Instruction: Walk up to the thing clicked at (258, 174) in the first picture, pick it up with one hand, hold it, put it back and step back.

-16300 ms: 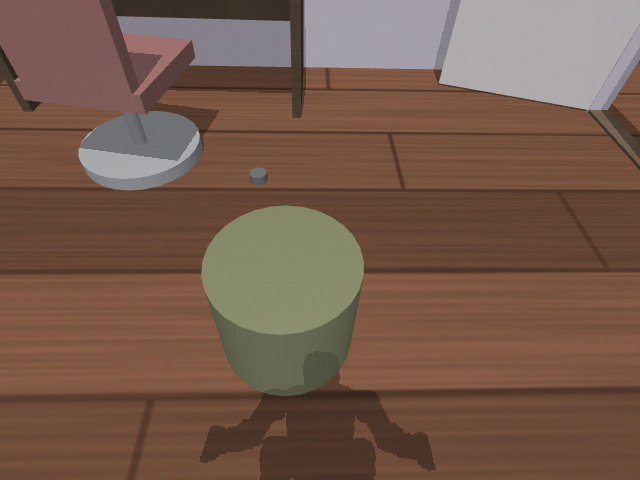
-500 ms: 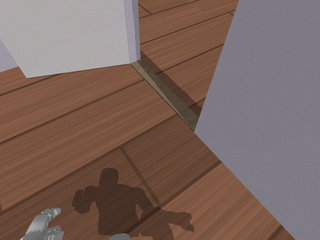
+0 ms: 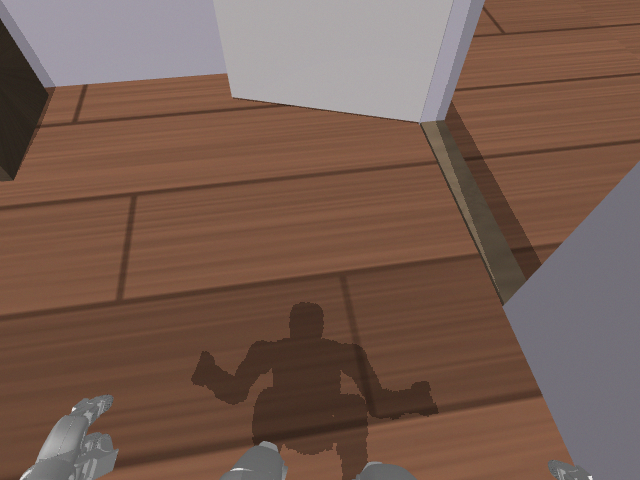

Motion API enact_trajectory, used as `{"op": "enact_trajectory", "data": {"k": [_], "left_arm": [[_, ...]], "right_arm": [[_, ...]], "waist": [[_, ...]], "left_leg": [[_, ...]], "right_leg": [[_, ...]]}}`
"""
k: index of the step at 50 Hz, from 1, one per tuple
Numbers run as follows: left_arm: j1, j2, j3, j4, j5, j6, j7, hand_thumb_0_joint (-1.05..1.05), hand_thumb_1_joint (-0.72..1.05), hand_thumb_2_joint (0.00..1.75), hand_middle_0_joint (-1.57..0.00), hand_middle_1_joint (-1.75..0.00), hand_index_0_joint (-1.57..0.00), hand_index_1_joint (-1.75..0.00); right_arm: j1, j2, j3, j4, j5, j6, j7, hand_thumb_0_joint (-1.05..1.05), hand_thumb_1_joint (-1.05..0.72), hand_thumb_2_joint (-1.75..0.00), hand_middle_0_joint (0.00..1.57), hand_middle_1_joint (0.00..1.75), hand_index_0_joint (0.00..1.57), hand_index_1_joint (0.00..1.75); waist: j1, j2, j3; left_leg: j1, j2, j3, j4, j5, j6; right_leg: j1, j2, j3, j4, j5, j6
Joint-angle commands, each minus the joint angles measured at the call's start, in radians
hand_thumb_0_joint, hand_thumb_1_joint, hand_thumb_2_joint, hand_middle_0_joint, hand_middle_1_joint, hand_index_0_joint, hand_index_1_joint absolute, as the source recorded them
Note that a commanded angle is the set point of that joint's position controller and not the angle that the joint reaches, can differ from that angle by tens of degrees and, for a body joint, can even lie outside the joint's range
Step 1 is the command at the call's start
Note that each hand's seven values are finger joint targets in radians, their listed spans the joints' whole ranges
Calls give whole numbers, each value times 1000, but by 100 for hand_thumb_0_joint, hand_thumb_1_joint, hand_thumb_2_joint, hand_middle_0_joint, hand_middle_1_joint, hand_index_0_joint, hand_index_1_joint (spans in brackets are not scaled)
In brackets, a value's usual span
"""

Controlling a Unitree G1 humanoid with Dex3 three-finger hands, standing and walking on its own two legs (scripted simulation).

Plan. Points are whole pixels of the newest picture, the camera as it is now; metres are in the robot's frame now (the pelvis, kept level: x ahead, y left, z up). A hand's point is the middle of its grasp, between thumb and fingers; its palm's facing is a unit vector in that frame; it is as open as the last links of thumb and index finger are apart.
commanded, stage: walk up
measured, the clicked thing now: out of the picture +0.60 +1.38 -0.73
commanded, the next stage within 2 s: none
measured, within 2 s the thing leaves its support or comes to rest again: neither
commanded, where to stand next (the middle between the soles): +0.06 +0.04 m, yaw +59 degrees
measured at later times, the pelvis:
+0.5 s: pelvis +0.01 -0.01 +0.00, yaw +26 degrees
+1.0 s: pelvis +0.02 -0.03 +0.00, yaw +47 degrees
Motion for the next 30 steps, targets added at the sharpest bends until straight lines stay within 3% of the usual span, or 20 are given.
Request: {"op": "enact_trajectory", "data": {"k": [1, 2, 3, 4, 5, 8, 12, 14, 16, 17, 19, 20, 21, 22, 23, 24, 25, 27, 28, 30], "left_arm": [[-56, 271, 80, -130, 12, -40, 16, 0, 90, 90, -20, -30, -20, -30], [-69, 224, 65, -129, 8, -47, 18, 0, 90, 90, -20, -30, -20, -30], [-63, 212, 59, -117, 9, -55, 23, 0, 90, 90, -20, -30, -20, -30], [-42, 215, 64, -108, 13, -61, 25, 0, 90, 90, -20, -30, -20, -30], [-15, 220, 70, -103, 11, -65, 21, 0, 90, 90, -20, -30, -20, -30], [98, 220, 70, -103, 7, -69, 13, 0, 90, 90, -20, -30, -20, -30], [148, 250, 76, -125, 8, -68, 7, 0, 90, 90, -20, -30, -20, -30], [159, 273, 66, -121, 1, -59, 5, 0, 90, 90, -20, -30, -20, -30], [161, 284, 63, -128, 3, -54, -2, 0, 90, 90, -20, -30, -20, -30], [143, 293, 61, -131, 3, -50, -5, 0, 90, 90, -20, -30, -20, -30], [141, 268, 46, -130, -7, -42, -5, 0, 90, 90, -20, -30, -20, -30], [169, 219, 28, -133, -9, -39, -1, 0, 90, 90, -20, -30, -20, -30], [179, 136, 7, -155, -12, -36, -4, 0, 90, 90, -20, -30, -20, -30], [106, 221, 23, -176, -5, -35, 10, 0, 90, 90, -20, -30, -20, -30], [73, 267, 29, -169, -5, -43, 13, 0, 90, 90, -20, -30, -20, -30], [133, 251, 29, -141, -9, -47, 11, 0, 90, 90, -20, -30, -20, -30], [178, 242, 30, -113, -16, -52, 12, 0, 90, 90, -20, -30, -20, -30], [195, 241, 34, -88, -18, -54, 15, 0, 90, 90, -20, -30, -20, -30], [194, 228, 34, -88, -19, -54, 19, 0, 90, 90, -20, -30, -20, -30], [195, 214, 32, -97, -23, -57, 33, 0, 90, 90, -20, -30, -20, -30]], "right_arm": [[22, -232, -72, -87, 6, -9, -28, 0, -90, -90, 20, 30, 20, 30], [17, -231, -79, -72, 8, -9, -15, 0, -90, -90, 20, 30, 20, 30], [25, -219, -79, -63, 8, -8, 1, 0, -90, -90, 20, 30, 20, 30], [27, -207, -72, -64, 7, -10, 15, 0, -90, -90, 20, 30, 20, 30], [48, -194, -66, -55, 4, -12, 27, 0, -90, -90, 20, 30, 20, 30], [-30, -171, -59, -80, 0, -7, 44, 0, -90, -90, 20, 30, 20, 30], [-82, -162, -61, -100, 2, -7, 47, 0, -90, -90, 20, 30, 20, 30], [-74, -166, -64, -81, 2, -18, 46, 0, -90, -90, 20, 30, 20, 30], [-43, -161, -62, -76, 13, -23, 39, 0, -90, -90, 20, 30, 20, 30], [-12, -159, -66, -70, 17, -24, 34, 0, -90, -90, 20, 30, 20, 30], [63, -188, -77, -48, 14, -38, 21, 0, -90, -90, 20, 30, 20, 30], [137, -241, -96, -37, 7, -49, 9, 0, -90, -90, 20, 30, 20, 30], [119, -336, -111, -57, -6, -57, -5, 0, -90, -90, 20, 30, 20, 30], [127, -392, -121, -73, 13, -58, -5, 0, -90, -90, 20, 30, 20, 30], [94, -353, -117, -72, 35, -53, -9, 0, -90, -90, 20, 30, 20, 30], [44, -301, -92, -83, 41, -55, -15, 0, -90, -90, 20, 30, 20, 30], [19, -275, -78, -93, 33, -56, -20, 0, -90, -90, 20, 30, 20, 30], [-6, -269, -74, -106, 29, -60, -18, 0, -90, -90, 20, 30, 20, 30], [-9, -257, -70, -114, 22, -58, -14, 0, -90, -90, 20, 30, 20, 30], [14, -265, -76, -129, 7, -54, -10, 0, -90, -90, 20, 30, 20, 30]], "waist": [[18, -183, -121], [2, -120, -73], [-4, -122, -54], [-1, -158, -66], [9, -174, -81], [67, -180, -93], [85, -181, -109], [80, -169, -142], [66, -188, -173], [41, -180, -183], [-10, -109, -199], [-54, 34, -218], [-24, 265, -178], [-66, 196, -202], [-58, 87, -140], [-23, 71, -137], [-2, 110, -137], [1, 168, -114], [1, 169, -112], [0, 186, -119]], "left_leg": [[-186, 42, 122, 411, -239, 28], [-183, 59, 129, 431, -167, 23], [-173, 70, 132, 426, -91, 26], [-183, 77, 152, 409, -54, 33], [-191, 91, 177, 369, -38, 33], [-215, 92, 228, 245, -51, 24], [-121, 101, 284, 106, -27, 30], [-16, 85, 315, 89, -57, 25], [52, 72, 340, 36, -64, 37], [100, 68, 348, -20, -53, 48], [295, 31, 336, -174, -21, 83], [456, 94, 149, -298, -62, 143], [534, 303, -241, -336, 75, 229], [417, 460, -472, -344, 120, 382], [346, 425, -380, -363, 99, 376], [376, 342, -200, -301, 168, 319], [359, 284, -123, -241, 270, 285], [173, 241, -58, -224, 361, 264], [135, 217, -47, -210, 462, 258], [82, 213, -70, -181, 603, 255]], "right_leg": [[84, -513, 497, -464, -122, -234], [78, -441, 386, -449, -79, -199], [79, -364, 271, -433, -77, -138], [126, -324, 196, -403, -18, -123], [189, -316, 135, -371, 55, -118], [319, -328, 72, -369, 181, -110], [325, -376, 7, -360, 301, -98], [252, -357, -86, -285, 311, -100], [231, -398, -101, -231, 371, -115], [203, -417, -111, -193, 374, -118], [62, -371, -173, -11, 272, -59], [-114, -310, -202, 225, 171, -6], [-397, -126, -211, 425, -264, 55], [-380, -138, -36, 441, -323, 51], [-346, -176, 10, 440, -272, 49], [-346, -180, 12, 405, -222, 38], [-323, -182, 15, 360, -193, 39], [-173, -157, -23, 294, -149, 37], [-132, -135, -44, 265, -145, 37], [-73, -109, -66, 236, -126, 24]]}}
